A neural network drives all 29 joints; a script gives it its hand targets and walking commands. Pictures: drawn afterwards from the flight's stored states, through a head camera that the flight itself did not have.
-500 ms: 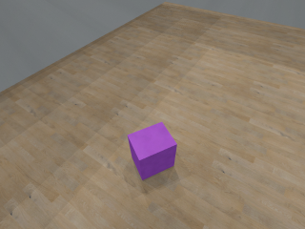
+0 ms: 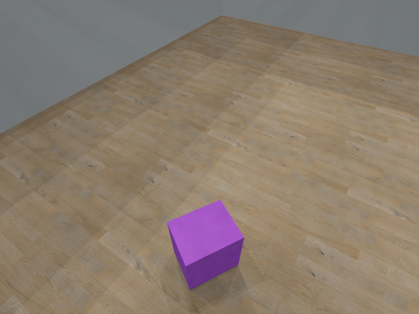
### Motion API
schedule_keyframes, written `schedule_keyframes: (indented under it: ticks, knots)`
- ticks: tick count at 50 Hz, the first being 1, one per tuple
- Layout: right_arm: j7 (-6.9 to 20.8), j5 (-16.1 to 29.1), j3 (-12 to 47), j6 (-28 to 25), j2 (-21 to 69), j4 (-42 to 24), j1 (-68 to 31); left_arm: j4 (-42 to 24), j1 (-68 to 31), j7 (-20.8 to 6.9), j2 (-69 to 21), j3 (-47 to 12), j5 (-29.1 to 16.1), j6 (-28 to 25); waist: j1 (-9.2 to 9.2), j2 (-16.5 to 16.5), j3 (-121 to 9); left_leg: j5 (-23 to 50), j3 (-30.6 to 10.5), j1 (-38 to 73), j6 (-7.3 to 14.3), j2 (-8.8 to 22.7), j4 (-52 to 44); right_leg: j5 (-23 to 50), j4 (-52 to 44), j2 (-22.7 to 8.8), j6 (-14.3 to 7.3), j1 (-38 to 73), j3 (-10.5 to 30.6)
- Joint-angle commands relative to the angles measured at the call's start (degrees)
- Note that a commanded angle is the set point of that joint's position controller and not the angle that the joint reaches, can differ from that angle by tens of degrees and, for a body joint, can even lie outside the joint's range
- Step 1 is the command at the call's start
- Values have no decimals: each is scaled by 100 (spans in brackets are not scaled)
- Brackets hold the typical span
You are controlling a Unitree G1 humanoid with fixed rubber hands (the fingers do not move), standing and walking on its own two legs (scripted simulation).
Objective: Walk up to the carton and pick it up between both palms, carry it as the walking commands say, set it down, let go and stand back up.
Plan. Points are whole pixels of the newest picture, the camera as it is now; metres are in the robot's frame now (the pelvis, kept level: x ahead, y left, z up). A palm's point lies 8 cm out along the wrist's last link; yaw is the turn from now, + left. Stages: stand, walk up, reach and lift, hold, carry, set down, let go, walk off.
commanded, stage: walk up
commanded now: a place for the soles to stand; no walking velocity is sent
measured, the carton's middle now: (205, 245) +0.55 +0.03 -0.61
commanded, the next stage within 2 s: none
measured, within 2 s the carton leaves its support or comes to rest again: neither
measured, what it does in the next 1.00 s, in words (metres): stands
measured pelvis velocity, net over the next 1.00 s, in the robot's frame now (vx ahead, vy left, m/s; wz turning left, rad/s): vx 0.04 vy -0.02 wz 0.07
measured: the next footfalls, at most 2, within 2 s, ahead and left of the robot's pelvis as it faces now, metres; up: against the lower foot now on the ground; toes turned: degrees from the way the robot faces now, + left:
right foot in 1.62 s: +0.23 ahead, -0.26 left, +0.00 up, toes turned +26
left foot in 1.90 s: +0.15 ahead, -0.03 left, +0.00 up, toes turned +21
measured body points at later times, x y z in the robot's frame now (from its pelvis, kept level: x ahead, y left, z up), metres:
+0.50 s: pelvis +0.07 -0.01 +0.00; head +0.09 +0.00 +0.45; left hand +0.19 +0.31 -0.09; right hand +0.21 -0.34 -0.08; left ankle +0.04 +0.11 -0.72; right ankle +0.07 -0.14 -0.72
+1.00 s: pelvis +0.04 -0.02 +0.03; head +0.05 -0.01 +0.48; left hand +0.13 +0.31 -0.09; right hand +0.18 -0.33 -0.08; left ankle +0.04 +0.11 -0.72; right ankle +0.07 -0.14 -0.72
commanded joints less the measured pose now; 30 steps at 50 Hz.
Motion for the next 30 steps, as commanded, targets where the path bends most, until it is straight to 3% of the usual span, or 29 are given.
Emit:
schedule_keyframes:
  ticks: [1, 3, 4, 5, 6, 7, 8, 9, 10, 11, 12, 13, 14, 15, 17, 18, 20, 21, 23, 28, 30]
  knots:
    - [-93, 42, -186, -209, -829, -247, 422, -429, -24, 126, 1260, 294, -66, 34, 46, -1234, 16, -167, 86, -653, 60, -36, -673, 1074, -1408, -1244, -1417, 628, 1402]
    - [-135, -19, -178, -262, -712, 130, 858, -439, -256, 107, 1078, 147, -128, 87, -248, -979, -438, 1387, 473, 537, -25, -266, -1707, 1887, -488, -842, -969, 389, 674]
    - [-173, -103, -209, -282, -789, 130, 913, -475, -364, 118, 785, 40, -160, 124, -319, -637, -526, 1913, -14, 978, 86, -7, -2104, 1702, 104, -667, -742, -2, 449]
    - [-212, -216, -245, -317, -1141, 7, 582, -532, -406, 144, 526, -38, -211, 149, -210, 612, -423, 2672, -1840, 1093, 498, 1091, -2588, 956, 1047, -195, -380, -645, 172]
    - [-221, -160, -201, -322, -1355, -208, 110, -495, -364, 199, 595, -14, -268, 202, 22, 769, -170, 3735, -2664, 971, 1004, 1819, -2640, -1312, 833, 66, -189, -876, 312]
    - [-210, -97, -206, -313, -1340, -213, 93, -419, -456, 236, 768, 8, -284, 221, 4, 337, -195, 4304, -2424, 861, 1279, 1853, -2386, -1750, 993, -108, -220, -568, 548]
    - [-208, -110, -227, -299, -1356, -151, 53, -392, -363, 231, 786, 34, -325, 200, -7, 338, -231, 4893, -2086, 693, 1405, 1756, -2183, -1887, 731, -64, -238, -292, 476]
    - [-200, -110, -217, -253, -1294, -97, -89, -310, -291, 225, 728, 13, -291, 181, 88, 291, -193, 4552, -1713, 464, 1142, 1485, -2110, -1406, 179, -6, -296, 87, 319]
    - [-176, -63, -121, -218, -1132, -99, -471, -150, -116, 235, 746, 21, -276, 133, 285, 379, -236, 4355, -1212, 221, 823, 1132, -1842, -261, -416, 37, -363, 654, 203]
    - [-169, 22, -6, -188, -833, -137, -581, -76, -84, 246, 888, 44, -207, 76, 310, 95, -498, 4073, -637, 219, 387, 724, -1400, 1542, -587, -270, -485, 1026, 486]
    - [-176, 55, 40, -142, -698, -144, -527, -97, -169, 277, 1104, 56, -150, 47, 221, -160, -754, 3451, -218, 189, 155, 275, -879, 2399, -782, -726, -655, 1078, 1087]
    - [-185, 71, 49, -84, -634, -66, -451, -134, -397, 293, 1201, 57, -155, 37, 58, -285, -655, 2684, -37, 118, 47, -2, -804, 2485, -825, -993, -881, 928, 1491]
    - [-191, 40, 44, -56, -660, 67, -377, -109, -609, 273, 1161, 6, -170, 42, -10, -257, -623, 1982, -10, 410, 85, 5, -977, 2534, -746, -1109, -976, 707, 1293]
    - [-171, -1, 7, -57, -626, 156, -172, -111, -780, 255, 1061, -14, -156, 66, -142, -279, -676, 1841, -135, 643, 137, 48, -1403, 2122, -614, -1014, -879, 561, 1156]
    - [-147, -70, -18, -111, -867, 247, -401, -68, -849, 251, 829, -97, -219, 122, -1, 172, -593, 2804, -848, 683, 316, 541, -1793, 1569, -240, -372, -474, 466, 592]
    - [-156, -67, -2, -117, -930, 252, -675, 48, -766, 266, 792, -123, -239, 124, 115, 210, -532, 3375, -931, 629, 409, 745, -1741, 1495, -265, -226, -344, 562, 393]
    - [-160, -10, 14, -93, -879, 286, -776, 211, -682, 292, 847, -80, -197, 93, 129, -101, -897, 4423, -595, 739, 366, 657, -1316, 2374, -430, -373, -406, 1105, 484]
    - [-159, 15, 24, -65, -779, 330, -743, 246, -781, 295, 897, -88, -181, 82, 33, -179, -1026, 4206, -411, 714, 249, 495, -1229, 2718, -411, -485, -515, 1236, 546]
    - [-172, 19, 43, -25, -779, 454, -866, 292, -951, 310, 863, -126, -190, 110, 2, -83, -913, 3643, -320, 616, 182, 387, -1436, 2541, -511, -587, -582, 1262, 618]
    - [-124, -9, 57, 18, -779, 662, -1222, 499, -1176, 293, 796, -155, -180, 148, 15, -50, -709, 3262, -450, 757, 220, 506, -1869, 1650, -874, -473, -429, 1093, 537]
    - [-115, -28, 101, 43, -746, 742, -1388, 614, -1311, 282, 765, -179, -180, 158, 8, -115, -525, 2774, -555, 597, 234, 509, -2078, 1258, -1100, -459, -373, 1037, 507]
